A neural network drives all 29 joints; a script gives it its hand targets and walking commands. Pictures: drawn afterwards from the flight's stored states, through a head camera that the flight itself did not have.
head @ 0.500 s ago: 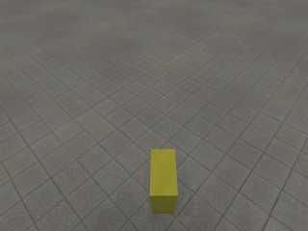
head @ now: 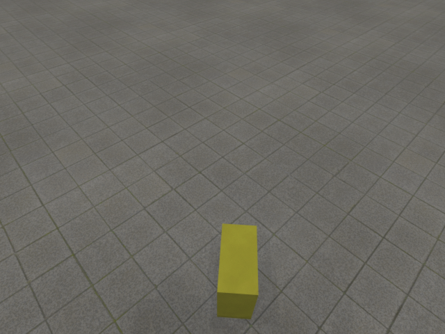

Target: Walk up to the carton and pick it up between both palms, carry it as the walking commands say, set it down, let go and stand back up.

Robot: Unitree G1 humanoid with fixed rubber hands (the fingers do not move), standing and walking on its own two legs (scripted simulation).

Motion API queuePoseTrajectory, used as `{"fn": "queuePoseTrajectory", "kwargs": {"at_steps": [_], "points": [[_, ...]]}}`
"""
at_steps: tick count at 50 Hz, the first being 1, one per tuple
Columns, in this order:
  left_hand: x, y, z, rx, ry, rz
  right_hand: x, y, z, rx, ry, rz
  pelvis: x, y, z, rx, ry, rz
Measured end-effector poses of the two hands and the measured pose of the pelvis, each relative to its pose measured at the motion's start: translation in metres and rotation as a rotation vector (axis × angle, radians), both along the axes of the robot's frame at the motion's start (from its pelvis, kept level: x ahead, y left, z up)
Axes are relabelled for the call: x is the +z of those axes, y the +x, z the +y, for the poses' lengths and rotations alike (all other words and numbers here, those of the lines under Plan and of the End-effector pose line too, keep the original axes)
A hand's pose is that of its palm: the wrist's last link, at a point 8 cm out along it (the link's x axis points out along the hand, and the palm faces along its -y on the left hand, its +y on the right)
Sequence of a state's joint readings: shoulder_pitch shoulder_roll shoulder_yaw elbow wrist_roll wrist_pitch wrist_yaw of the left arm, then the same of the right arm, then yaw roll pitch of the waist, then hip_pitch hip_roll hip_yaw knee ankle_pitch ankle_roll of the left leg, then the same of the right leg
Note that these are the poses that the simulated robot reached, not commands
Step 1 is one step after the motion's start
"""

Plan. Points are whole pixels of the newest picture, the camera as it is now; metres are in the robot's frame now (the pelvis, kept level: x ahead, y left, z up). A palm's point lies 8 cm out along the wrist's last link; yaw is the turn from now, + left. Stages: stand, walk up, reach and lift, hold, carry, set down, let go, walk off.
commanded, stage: walk up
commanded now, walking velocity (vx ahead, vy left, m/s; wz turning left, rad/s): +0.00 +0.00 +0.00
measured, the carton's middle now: (236, 271) +0.51 -0.05 -0.64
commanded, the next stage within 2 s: stand in 1.40 s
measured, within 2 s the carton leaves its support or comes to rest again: neither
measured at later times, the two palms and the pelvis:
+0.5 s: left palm out of the picture +0.09 +0.18 -0.14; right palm out of the picture -0.05 -0.27 -0.15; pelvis +0.04 -0.05 -0.01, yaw -1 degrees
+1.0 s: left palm out of the picture +0.06 +0.14 -0.14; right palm out of the picture +0.07 -0.29 -0.15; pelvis +0.07 -0.08 +0.00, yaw +0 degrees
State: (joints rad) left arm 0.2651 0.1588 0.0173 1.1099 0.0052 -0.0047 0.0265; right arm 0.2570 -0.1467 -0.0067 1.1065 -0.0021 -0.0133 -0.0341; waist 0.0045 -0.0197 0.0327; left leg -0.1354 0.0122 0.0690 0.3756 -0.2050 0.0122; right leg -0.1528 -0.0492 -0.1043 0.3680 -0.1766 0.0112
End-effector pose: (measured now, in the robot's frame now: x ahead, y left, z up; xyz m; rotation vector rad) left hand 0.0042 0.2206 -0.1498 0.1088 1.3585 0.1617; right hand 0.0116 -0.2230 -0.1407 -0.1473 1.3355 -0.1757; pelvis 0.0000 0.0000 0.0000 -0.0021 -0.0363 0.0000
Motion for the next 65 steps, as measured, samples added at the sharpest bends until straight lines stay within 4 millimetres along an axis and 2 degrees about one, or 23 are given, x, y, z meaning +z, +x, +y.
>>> {"fn": "queuePoseTrajectory", "kwargs": {"at_steps": [7, 11, 13, 17, 21, 24, 27, 29, 35, 41, 46, 51, 65], "points": [[0.000, -0.028, 0.002, 0.011, -0.001, 0.080, -0.003, -0.016, 0.012, -0.003, 0.019, 0.045, 0.001, 0.000, 0.006, 0.001, 0.001, 0.003], [0.002, -0.035, 0.002, 0.010, -0.005, 0.110, -0.003, -0.025, 0.013, -0.028, 0.023, 0.050, 0.001, 0.003, 0.006, -0.010, 0.001, 0.012], [0.005, -0.026, 0.003, -0.020, -0.004, 0.106, 0.001, -0.037, 0.005, -0.066, 0.006, 0.060, 0.004, 0.006, 0.003, -0.014, -0.007, 0.022], [0.013, 0.015, 0.000, -0.040, 0.004, 0.008, 0.008, -0.066, -0.015, -0.093, -0.020, 0.142, 0.007, 0.017, -0.009, -0.011, -0.026, 0.038], [0.016, 0.059, -0.016, -0.067, 0.024, -0.071, 0.006, -0.075, -0.034, -0.116, -0.015, 0.183, 0.003, 0.030, -0.029, -0.022, -0.013, 0.038], [0.009, 0.084, -0.032, -0.069, 0.063, -0.118, -0.009, -0.069, -0.046, -0.113, 0.012, 0.206, -0.009, 0.040, -0.049, -0.017, 0.025, 0.029], [0.012, 0.090, -0.053, -0.056, 0.062, -0.117, -0.016, -0.050, -0.051, -0.107, 0.042, 0.201, -0.009, 0.046, -0.060, -0.012, 0.013, 0.030], [0.014, 0.089, -0.064, -0.043, 0.060, -0.104, -0.018, -0.033, -0.052, -0.086, 0.057, 0.183, -0.006, 0.049, -0.064, -0.009, 0.015, 0.028], [0.011, 0.081, -0.073, -0.012, 0.049, -0.057, -0.019, 0.018, -0.054, -0.042, 0.073, 0.087, -0.004, 0.057, -0.073, -0.011, 0.000, 0.014], [0.008, 0.070, -0.078, 0.017, 0.032, -0.022, -0.013, 0.047, -0.059, -0.011, 0.061, 0.049, -0.002, 0.065, -0.077, -0.006, 0.002, 0.013], [0.006, 0.058, -0.079, 0.035, 0.023, 0.019, -0.011, 0.055, -0.064, -0.002, 0.045, 0.053, -0.001, 0.070, -0.077, -0.005, 0.001, 0.011], [0.005, 0.050, -0.080, 0.042, 0.016, 0.051, -0.010, 0.054, -0.064, -0.003, 0.037, 0.069, -0.001, 0.074, -0.075, -0.005, 0.000, 0.011], [0.003, 0.053, -0.076, 0.036, 0.004, 0.066, -0.010, 0.040, -0.049, -0.014, 0.052, 0.114, -0.001, 0.079, -0.068, -0.006, 0.000, 0.013]]}}
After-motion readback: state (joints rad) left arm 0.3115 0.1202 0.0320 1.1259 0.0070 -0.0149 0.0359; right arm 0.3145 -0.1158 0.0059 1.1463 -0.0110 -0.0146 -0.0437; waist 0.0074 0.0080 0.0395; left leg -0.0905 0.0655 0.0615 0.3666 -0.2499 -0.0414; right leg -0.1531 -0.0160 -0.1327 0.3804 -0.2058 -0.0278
